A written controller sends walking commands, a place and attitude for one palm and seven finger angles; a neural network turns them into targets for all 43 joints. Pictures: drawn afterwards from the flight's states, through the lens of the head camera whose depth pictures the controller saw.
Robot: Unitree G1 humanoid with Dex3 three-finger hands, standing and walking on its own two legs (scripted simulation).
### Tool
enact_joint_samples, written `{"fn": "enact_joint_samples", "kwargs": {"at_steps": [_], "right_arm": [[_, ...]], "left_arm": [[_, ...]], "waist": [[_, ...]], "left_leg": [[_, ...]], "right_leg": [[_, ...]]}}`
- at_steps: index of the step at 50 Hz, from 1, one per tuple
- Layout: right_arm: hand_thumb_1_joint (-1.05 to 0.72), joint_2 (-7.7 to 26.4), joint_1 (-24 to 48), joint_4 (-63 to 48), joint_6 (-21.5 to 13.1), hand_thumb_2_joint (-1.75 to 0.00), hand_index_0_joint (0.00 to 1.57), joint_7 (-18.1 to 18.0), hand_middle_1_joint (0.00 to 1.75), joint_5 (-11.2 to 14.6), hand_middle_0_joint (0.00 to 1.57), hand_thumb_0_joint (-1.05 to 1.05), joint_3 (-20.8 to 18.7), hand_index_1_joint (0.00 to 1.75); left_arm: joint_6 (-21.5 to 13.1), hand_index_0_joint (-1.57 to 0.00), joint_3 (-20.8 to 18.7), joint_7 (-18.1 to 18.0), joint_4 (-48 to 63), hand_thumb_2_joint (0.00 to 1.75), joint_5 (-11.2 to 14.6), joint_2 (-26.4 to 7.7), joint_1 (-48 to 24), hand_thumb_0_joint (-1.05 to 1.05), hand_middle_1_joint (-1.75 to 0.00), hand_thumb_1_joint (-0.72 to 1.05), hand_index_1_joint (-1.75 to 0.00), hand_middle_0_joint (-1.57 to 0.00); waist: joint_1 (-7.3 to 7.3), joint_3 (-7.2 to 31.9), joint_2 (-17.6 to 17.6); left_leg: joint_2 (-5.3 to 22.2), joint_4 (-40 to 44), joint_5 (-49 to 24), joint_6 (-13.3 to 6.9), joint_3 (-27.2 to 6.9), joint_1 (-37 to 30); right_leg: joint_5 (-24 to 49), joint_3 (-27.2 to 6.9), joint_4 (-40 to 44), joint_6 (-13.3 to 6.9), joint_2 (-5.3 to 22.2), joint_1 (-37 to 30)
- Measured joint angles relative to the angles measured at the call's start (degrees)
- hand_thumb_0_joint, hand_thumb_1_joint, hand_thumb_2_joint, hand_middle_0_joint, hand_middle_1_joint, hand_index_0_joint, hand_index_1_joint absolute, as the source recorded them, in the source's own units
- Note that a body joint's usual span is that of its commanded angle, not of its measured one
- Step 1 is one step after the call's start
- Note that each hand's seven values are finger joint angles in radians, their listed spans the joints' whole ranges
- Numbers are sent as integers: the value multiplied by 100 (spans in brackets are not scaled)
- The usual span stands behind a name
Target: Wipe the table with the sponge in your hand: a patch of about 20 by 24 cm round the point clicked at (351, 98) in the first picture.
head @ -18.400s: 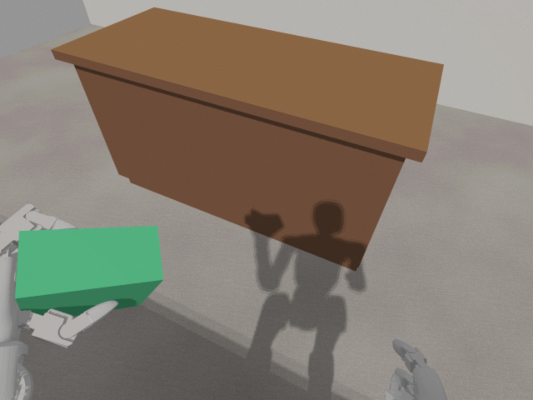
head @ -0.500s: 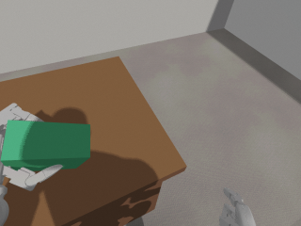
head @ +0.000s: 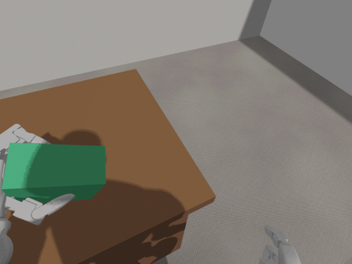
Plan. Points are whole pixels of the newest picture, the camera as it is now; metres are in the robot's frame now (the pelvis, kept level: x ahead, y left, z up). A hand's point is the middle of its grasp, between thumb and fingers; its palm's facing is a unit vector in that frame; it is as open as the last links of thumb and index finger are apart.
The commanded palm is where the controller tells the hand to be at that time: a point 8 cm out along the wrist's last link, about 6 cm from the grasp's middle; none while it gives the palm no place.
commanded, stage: shuffle to correct the standing spot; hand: left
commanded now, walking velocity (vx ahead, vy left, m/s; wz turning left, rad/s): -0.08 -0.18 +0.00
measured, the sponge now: (72, 176) +0.23 +0.20 +0.14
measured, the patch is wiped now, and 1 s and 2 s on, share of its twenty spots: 0.00 0.00 0.00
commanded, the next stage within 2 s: none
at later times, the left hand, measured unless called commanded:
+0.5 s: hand (33, 181) +0.21 +0.24 +0.17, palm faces +0.35 -0.87 -0.34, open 10.4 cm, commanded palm +0.16 +0.28 +0.18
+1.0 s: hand (31, 185) +0.20 +0.25 +0.16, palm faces +0.33 -0.85 -0.41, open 10.4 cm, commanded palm +0.15 +0.28 +0.18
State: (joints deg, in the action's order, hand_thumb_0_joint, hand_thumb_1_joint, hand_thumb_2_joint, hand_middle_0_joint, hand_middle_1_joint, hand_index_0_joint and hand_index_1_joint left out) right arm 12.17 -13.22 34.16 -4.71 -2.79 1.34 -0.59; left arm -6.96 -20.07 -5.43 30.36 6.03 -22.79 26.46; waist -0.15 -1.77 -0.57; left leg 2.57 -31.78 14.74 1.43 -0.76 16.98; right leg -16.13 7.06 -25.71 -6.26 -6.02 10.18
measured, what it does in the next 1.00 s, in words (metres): stands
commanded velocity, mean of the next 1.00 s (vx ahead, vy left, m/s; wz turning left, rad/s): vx -0.07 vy -0.19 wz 0.01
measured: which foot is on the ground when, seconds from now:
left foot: down 0.00-1.00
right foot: down 0.00-1.00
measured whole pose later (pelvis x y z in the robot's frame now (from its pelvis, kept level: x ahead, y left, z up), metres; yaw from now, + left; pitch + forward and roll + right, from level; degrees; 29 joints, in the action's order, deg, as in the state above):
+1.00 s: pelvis -0.01 +0.00 +0.00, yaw +0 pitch +0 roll -1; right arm 12.3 -12.6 33.5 -4.2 -2.9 1.7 -0.2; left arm -5.8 -20.3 -5.5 30.2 6.4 -23.5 29.1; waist 0.8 -2.0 1.0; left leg 2.8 -30.6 13.5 1.2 -1.0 17.1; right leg -14.2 7.3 -23.2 -6.5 -6.4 9.6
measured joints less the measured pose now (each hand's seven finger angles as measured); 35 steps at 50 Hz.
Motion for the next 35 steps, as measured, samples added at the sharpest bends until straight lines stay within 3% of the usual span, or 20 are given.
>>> {"fn": "enact_joint_samples", "kwargs": {"at_steps": [5,13,22,27,31,35], "right_arm": [[-90,-38,72,-89,-3,-90,20,24,30,-10,20,1,4,30],[-90,-27,176,-224,14,-90,21,52,30,15,20,1,5,30],[-90,41,-4,-40,53,-90,21,-11,30,57,20,1,3,30],[-90,-15,-59,63,57,-90,20,-21,30,25,20,1,36,30],[-90,-94,13,-2,24,-90,20,10,30,-21,20,1,63,30],[-90,-142,136,-157,-19,-90,20,77,30,-38,20,1,68,30]], "left_arm": [[-32,-72,-62,34,68,102,-32,-129,-37,-1,-136,-52,-135,-71],[-56,-72,-131,82,183,102,2,-230,231,-1,-136,-52,-135,-71],[42,-72,41,-35,27,102,17,31,174,-1,-136,-52,-135,-71],[15,-72,89,-78,-20,102,-15,117,-17,-1,-136,-52,-135,-71],[-14,-72,10,-50,-17,102,-76,-7,-159,-1,-136,-52,-135,-71],[-55,-72,-93,22,114,102,-81,-190,-148,-1,-136,-52,-135,-71]], "waist": [[-27,-102,-36],[6,-176,84],[67,47,129],[56,74,-28],[13,-34,-89],[-34,-204,-44]], "left_leg": [[18,164,-105,-2,4,-48],[70,206,-186,22,12,5],[57,-157,54,-121,-34,103],[9,-94,50,-33,5,-4],[-14,164,-90,-60,39,-80],[-8,333,-224,-56,43,-81]], "right_leg": [[120,-10,192,98,-20,-59],[270,-23,342,-2,-78,-45],[76,39,48,-55,-66,5],[-5,6,-19,10,-2,-38],[114,-31,189,201,25,-87],[287,-38,431,160,7,-120]]}}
